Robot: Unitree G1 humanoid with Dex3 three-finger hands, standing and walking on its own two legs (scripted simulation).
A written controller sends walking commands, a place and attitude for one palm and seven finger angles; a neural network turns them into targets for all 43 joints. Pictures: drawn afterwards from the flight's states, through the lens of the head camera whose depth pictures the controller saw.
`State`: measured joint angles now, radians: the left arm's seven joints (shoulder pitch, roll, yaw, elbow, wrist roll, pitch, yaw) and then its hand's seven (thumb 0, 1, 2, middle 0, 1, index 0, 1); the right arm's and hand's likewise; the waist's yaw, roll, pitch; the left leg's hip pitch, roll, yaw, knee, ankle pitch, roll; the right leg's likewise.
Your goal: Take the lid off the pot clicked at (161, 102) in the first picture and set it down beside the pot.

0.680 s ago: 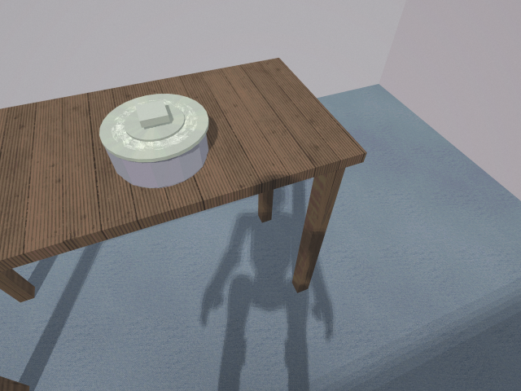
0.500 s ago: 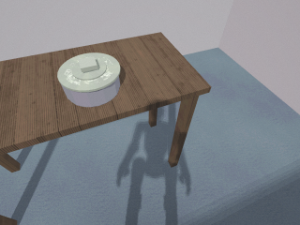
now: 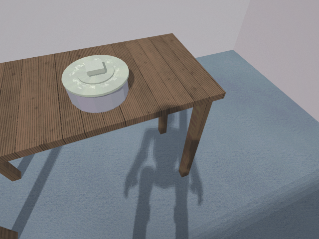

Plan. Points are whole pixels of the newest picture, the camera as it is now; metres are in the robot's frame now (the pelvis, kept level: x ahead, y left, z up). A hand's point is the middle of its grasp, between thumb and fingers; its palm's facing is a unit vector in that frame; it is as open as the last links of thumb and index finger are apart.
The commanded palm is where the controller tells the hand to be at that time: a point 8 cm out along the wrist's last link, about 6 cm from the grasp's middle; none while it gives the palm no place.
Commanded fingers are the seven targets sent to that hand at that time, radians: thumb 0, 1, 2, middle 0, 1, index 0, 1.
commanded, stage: turn to face it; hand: left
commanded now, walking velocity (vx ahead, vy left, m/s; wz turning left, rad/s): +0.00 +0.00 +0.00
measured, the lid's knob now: (94, 67) +0.58 +0.24 +0.10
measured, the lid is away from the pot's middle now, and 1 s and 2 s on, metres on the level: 0.00 0.00 0.00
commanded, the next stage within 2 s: take the last steps up to it in 0.76 s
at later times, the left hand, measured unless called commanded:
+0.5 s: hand out of the picture +0.03 +0.22 -0.19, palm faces +0.19 -0.95 -0.25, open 7.4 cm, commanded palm none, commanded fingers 0.00 0.90 0.90 -0.20 -0.30 -0.20 -0.30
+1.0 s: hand out of the picture -0.02 +0.15 -0.16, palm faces +0.38 -0.89 -0.26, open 7.4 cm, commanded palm none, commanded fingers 0.00 0.90 0.90 -0.20 -0.30 -0.20 -0.30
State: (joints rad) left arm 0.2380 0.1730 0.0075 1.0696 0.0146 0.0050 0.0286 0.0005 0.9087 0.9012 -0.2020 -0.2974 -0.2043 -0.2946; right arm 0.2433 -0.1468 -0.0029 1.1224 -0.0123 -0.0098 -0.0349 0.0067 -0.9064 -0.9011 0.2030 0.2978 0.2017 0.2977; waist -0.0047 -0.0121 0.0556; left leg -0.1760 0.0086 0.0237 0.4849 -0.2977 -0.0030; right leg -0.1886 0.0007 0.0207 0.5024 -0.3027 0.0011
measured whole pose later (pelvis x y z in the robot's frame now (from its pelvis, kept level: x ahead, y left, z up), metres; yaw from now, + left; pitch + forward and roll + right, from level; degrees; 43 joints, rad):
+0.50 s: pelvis -0.01 +0.01 -0.02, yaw +11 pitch +0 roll +1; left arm 0.16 0.23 0.06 0.93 0.02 0.06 0.02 0.00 0.91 0.90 -0.20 -0.30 -0.21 -0.29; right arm 0.24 -0.21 -0.05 0.95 -0.03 0.01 -0.02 0.01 -0.91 -0.90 0.20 0.30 0.20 0.30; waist -0.03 -0.04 0.10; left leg -0.34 -0.03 0.04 0.67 -0.33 0.04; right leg -0.40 -0.06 -0.04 0.99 -0.52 0.03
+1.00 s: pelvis +0.02 -0.05 +0.00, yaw +21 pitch +0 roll +2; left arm 0.28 0.18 0.03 0.92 0.03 0.00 0.02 0.00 0.90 0.90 -0.20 -0.30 -0.21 -0.29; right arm 0.14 -0.24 -0.06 0.95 -0.02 0.05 0.00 0.01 -0.91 -0.90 0.20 0.30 0.20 0.30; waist 0.01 0.00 0.09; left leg -0.44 0.00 0.01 0.98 -0.43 -0.03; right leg -0.20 -0.03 -0.05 0.51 -0.31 -0.04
